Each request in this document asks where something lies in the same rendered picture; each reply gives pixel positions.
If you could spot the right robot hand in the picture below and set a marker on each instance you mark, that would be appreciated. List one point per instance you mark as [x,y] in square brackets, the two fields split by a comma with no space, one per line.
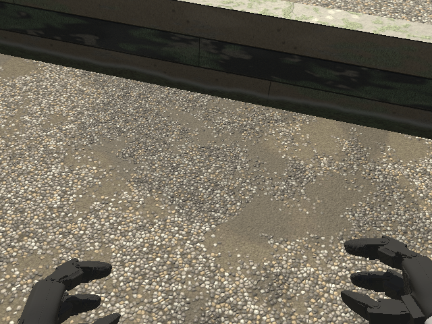
[410,292]

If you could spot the left robot hand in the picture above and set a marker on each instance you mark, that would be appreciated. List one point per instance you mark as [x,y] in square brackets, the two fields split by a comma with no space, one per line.
[49,303]

